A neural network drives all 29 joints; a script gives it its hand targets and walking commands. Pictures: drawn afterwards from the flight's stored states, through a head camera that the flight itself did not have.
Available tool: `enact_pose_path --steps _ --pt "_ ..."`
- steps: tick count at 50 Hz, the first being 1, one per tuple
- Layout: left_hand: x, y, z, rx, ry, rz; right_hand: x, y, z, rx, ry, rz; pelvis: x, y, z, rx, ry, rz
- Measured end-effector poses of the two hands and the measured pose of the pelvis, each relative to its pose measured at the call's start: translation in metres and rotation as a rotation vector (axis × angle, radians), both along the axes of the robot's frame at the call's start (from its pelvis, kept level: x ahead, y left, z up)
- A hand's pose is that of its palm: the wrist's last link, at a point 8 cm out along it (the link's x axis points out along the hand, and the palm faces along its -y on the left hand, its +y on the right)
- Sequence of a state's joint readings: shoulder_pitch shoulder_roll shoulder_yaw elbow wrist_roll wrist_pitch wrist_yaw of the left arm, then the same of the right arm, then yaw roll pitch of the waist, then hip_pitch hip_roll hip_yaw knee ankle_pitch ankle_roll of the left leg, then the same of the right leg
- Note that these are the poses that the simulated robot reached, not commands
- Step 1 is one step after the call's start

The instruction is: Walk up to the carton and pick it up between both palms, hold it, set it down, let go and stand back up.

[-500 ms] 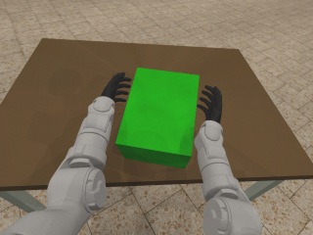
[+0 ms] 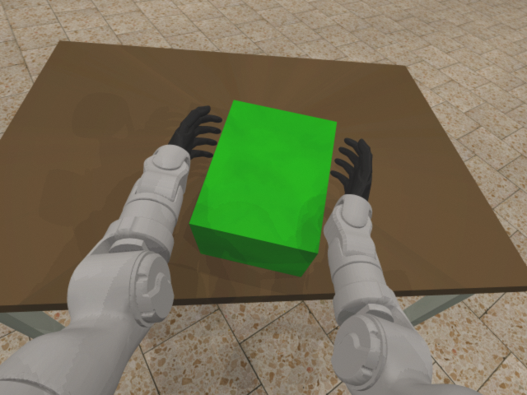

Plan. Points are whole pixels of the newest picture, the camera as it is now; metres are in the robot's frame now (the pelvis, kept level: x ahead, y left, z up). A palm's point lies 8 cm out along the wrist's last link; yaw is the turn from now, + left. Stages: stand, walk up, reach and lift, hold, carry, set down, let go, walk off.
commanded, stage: set down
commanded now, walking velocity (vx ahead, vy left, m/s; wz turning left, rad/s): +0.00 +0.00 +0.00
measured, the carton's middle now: (267, 188) +0.43 -0.08 +0.02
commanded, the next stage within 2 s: none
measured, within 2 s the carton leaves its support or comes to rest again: rests again in 0.62 s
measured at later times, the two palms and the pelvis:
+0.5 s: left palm (193, 149) +0.48 +0.05 +0.08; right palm (355, 195) +0.37 -0.21 +0.07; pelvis +0.02 +0.00 +0.00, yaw +0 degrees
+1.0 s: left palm (189, 155) +0.48 +0.06 +0.07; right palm (349, 200) +0.37 -0.20 +0.06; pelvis +0.00 +0.00 +0.00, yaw -2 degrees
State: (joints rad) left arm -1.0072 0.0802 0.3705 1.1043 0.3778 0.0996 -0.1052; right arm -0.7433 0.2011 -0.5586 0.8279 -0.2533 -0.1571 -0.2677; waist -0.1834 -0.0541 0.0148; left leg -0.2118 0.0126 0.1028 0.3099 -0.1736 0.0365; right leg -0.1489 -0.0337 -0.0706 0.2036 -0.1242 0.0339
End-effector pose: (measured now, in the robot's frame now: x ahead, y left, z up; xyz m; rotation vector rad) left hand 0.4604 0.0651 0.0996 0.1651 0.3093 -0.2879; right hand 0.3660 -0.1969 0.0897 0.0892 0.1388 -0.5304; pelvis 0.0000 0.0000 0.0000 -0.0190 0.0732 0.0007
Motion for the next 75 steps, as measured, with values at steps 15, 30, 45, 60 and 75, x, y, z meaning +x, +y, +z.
enact_pose_path --steps 15,30,45,60,75 --pt "0.017 -0.015 -0.013 -0.006 0.02 -0.018 0.002 -0.009 -0.012 -0.005 0.031 -0.034 0.013 -0.007 -0.001 -0.002 0.081 0.006" --pt "0.022 -0.013 -0.021 -0.047 0.027 -0.032 0.006 -0.008 -0.015 -0.041 0.036 -0.018 0.012 -0.001 -0.001 0.001 0.059 -0.014" --pt "0.02 -0.01 -0.034 -0.032 0.006 -0.011 0.005 -0.003 -0.03 -0.046 0.017 -0.011 0.006 0.001 -0.003 -0.007 0.114 -0.033" --pt "0.02 -0.009 -0.035 -0.041 0.002 -0.009 0.005 -0.003 -0.031 -0.061 0.009 -0.009 0.002 -0.007 -0.002 0.001 0.108 -0.023" --pt "0.02 -0.009 -0.036 -0.03 -0.023 -0.007 0.004 -0.003 -0.032 -0.079 -0.004 -0.01 0.004 -0.009 -0.003 -0.009 0.136 -0.013"
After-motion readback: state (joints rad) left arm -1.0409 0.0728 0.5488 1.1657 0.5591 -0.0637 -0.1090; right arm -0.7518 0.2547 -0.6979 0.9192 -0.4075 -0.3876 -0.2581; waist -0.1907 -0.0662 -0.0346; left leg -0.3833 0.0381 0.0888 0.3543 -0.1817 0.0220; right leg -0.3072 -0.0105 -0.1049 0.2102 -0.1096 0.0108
